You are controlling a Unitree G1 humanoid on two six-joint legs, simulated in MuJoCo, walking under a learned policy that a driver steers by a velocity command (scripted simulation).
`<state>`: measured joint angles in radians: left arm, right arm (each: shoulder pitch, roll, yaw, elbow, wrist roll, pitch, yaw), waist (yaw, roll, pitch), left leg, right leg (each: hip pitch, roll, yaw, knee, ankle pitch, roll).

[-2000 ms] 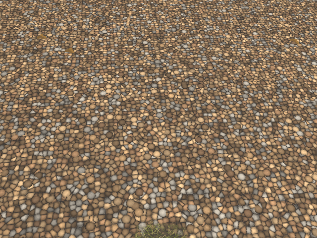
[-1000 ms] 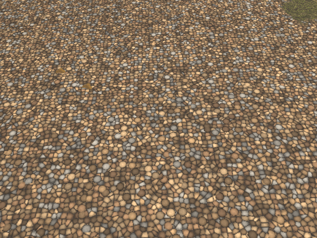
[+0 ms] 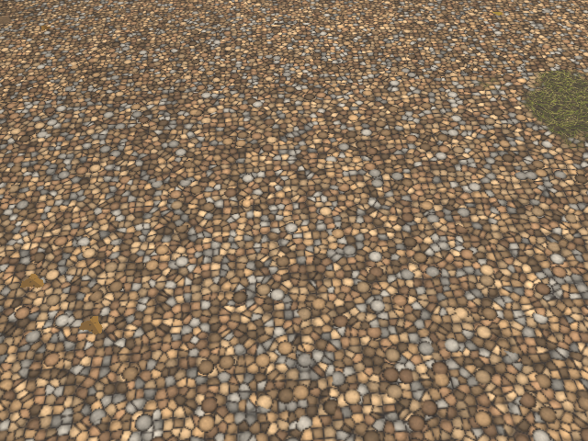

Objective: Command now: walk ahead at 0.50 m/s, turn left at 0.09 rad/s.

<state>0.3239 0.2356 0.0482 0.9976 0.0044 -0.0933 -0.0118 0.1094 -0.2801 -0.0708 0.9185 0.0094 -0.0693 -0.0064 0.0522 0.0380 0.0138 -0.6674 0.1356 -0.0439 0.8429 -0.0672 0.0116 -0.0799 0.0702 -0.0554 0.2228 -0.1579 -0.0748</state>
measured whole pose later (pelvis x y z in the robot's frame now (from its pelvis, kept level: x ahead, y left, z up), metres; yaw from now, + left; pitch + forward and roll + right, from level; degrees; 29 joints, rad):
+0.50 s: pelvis +0.29 +0.08 +0.00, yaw +14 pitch +1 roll +0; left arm 0.09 0.29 0.06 0.85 0.01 -0.11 0.02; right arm 0.30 -0.25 -0.07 0.87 0.01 -0.06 0.01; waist -0.04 -0.03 0.04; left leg -0.20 -0.11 -0.07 0.34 -0.15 0.10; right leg -0.62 -0.11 0.08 0.93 -0.21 0.03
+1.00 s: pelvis +0.57 +0.11 +0.00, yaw +24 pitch +2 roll -1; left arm 0.33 0.26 0.05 0.89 -0.01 -0.09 -0.02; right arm 0.17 -0.29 -0.06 0.75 0.00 -0.07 -0.01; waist 0.06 0.03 0.02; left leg -0.57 0.07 -0.05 0.89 -0.27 0.01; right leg -0.18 0.05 0.02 0.32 -0.17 -0.04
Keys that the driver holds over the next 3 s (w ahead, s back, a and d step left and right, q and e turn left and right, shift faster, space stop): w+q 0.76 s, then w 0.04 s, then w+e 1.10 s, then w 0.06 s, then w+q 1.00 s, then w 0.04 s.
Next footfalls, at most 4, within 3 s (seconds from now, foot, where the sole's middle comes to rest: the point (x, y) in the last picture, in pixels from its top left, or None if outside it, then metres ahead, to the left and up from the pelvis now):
0.26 left None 0.32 0.16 -0.79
0.74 right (317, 382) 0.64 0.03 -0.79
1.20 left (193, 338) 0.75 0.35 -0.79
1.70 right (286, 241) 1.07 0.13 -0.79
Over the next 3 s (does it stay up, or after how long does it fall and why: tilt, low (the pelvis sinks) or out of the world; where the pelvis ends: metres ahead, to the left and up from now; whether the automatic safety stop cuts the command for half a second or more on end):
stays up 1.67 0.26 -0.01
